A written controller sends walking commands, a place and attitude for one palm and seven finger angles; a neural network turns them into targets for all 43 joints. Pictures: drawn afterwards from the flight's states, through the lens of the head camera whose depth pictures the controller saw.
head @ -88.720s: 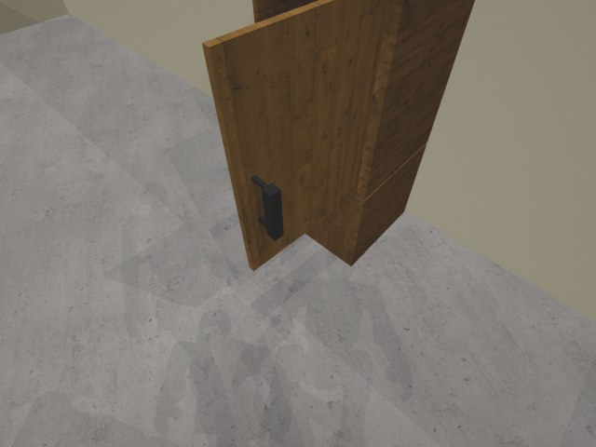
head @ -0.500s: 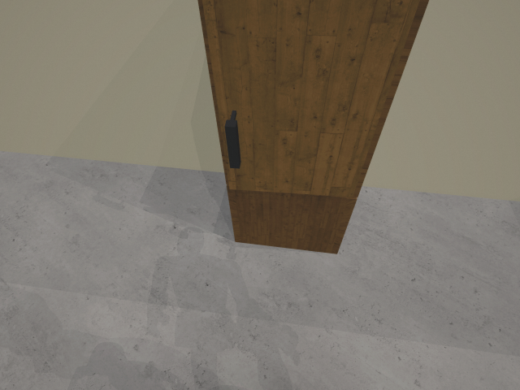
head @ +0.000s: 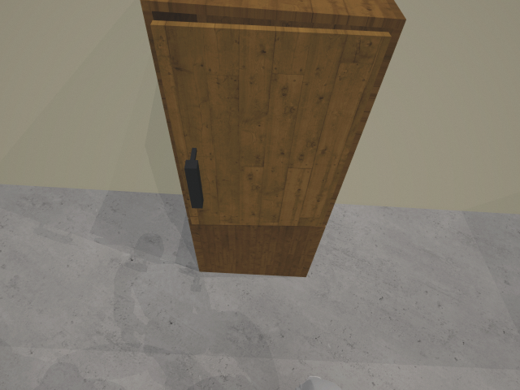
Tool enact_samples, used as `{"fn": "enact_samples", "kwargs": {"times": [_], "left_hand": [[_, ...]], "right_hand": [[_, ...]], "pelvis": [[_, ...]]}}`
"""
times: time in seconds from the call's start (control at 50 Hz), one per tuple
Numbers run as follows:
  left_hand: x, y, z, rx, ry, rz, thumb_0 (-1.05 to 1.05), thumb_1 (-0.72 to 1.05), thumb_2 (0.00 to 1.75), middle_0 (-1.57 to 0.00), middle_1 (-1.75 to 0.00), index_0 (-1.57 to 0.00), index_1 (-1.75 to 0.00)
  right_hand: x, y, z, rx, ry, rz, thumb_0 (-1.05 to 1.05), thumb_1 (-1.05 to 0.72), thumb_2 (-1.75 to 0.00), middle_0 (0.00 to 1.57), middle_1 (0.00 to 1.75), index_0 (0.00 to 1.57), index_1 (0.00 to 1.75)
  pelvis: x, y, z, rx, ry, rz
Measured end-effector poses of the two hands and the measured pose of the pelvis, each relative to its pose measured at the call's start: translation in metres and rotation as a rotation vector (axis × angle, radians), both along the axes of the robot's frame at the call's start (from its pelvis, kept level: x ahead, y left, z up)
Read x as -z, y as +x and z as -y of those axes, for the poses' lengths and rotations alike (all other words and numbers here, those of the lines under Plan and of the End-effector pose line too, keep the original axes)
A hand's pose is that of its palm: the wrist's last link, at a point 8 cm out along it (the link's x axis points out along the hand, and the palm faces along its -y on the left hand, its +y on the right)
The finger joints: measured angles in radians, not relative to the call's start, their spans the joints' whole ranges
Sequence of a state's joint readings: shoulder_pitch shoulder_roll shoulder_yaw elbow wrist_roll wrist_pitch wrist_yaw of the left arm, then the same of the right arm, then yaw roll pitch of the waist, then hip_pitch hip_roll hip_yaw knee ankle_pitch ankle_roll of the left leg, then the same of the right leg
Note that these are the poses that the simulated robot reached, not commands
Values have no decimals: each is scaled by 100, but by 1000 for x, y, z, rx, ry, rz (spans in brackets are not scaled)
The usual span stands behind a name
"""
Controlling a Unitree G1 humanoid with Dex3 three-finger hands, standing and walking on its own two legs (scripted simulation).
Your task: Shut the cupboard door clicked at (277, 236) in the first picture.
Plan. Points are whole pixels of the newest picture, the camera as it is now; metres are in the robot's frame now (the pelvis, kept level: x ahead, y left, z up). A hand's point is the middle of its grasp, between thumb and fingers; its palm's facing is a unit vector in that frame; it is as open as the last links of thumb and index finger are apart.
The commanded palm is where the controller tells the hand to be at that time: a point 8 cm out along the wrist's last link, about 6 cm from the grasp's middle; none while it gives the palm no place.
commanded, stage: take the last steps up to it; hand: left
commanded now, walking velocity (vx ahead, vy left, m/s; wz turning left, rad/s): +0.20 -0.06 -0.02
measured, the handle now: (195, 178) +0.59 +0.17 -0.11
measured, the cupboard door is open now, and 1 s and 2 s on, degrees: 3 3 3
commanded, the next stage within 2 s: come to a stop and stand still in 0.12 s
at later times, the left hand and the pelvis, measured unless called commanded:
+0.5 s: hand (183, 384) +0.16 +0.14 -0.19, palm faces +0.08 -0.98 -0.19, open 7.3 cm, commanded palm none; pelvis +0.13 -0.04 -0.01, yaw +0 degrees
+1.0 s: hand out of the picture +0.15 +0.13 -0.18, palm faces +0.02 -0.97 -0.25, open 7.4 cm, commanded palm none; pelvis +0.10 -0.06 -0.02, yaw +0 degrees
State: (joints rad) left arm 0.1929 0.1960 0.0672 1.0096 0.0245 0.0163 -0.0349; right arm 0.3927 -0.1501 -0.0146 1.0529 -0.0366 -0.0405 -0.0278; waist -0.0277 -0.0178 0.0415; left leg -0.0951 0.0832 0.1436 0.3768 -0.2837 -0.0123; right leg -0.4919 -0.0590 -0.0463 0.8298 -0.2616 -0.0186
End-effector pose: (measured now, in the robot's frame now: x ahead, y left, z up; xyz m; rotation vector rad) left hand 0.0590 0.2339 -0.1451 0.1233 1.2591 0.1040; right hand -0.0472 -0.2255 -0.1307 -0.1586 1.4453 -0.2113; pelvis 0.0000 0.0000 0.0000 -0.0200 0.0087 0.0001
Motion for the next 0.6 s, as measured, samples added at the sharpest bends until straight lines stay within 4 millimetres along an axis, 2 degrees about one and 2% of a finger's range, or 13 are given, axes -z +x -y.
{"fn": "enact_samples", "kwargs": {"times": [0.1,0.16,0.2,0.24,0.34,0.42,0.52,0.6], "left_hand": [[0,69,24,54,32,59,1,91,90,-20,-30,-20,-30],[5,96,38,43,53,100,1,91,89,-20,-30,-20,-30],[2,99,47,25,51,94,0,91,89,-20,-30,-20,-30],[0,97,54,4,46,64,0,91,89,-20,-30,-20,-30],[-3,95,52,-40,64,4,-1,95,89,-21,-30,-20,-30],[9,94,50,-59,43,-43,0,94,89,-20,-30,-20,-30],[18,97,46,-86,34,-74,0,92,89,-20,-30,-20,-30],[11,97,42,-88,56,-80,1,92,89,-20,-30,-20,-30]], "right_hand": [[16,-3,11,71,51,-111,0,-90,-90,21,30,20,30],[31,13,24,79,76,-154,0,-90,-90,21,30,20,30],[32,37,33,67,72,-141,0,-90,-90,20,30,20,30],[29,70,41,47,60,-91,0,-90,-90,20,30,20,30],[20,161,48,-14,37,75,0,-91,-90,20,30,19,30],[19,218,49,-49,6,170,0,-93,-90,20,30,19,30],[10,262,45,-104,-17,233,0,-92,-90,20,30,19,30],[8,280,46,-132,-14,267,0,-91,-90,20,30,20,30]], "pelvis": [[11,38,23,8,19,7],[22,60,38,0,19,12],[19,71,41,-7,11,16],[13,82,44,-13,9,14],[5,109,47,-16,4,2],[11,126,40,-7,-18,17],[13,135,37,-2,12,19],[11,129,41,-1,10,12]]}}
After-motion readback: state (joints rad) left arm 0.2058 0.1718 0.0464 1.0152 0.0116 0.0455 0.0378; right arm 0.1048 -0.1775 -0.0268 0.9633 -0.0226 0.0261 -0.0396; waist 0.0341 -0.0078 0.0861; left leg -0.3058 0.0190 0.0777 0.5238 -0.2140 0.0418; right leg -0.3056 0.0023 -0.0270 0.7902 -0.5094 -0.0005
